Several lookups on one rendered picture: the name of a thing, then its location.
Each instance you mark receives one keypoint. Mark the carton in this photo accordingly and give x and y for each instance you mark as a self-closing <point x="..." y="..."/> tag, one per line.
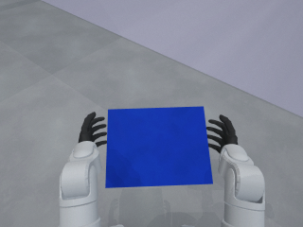
<point x="157" y="147"/>

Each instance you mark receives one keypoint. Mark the robot left hand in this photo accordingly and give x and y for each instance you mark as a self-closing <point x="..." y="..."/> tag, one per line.
<point x="87" y="129"/>

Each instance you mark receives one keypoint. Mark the right robot forearm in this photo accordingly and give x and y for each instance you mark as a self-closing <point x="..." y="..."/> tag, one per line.
<point x="244" y="189"/>

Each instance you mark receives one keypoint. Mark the left robot forearm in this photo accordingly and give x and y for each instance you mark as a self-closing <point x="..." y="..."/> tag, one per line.
<point x="78" y="187"/>

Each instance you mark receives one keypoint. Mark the robot right hand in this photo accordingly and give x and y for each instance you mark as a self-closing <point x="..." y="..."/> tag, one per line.
<point x="228" y="133"/>

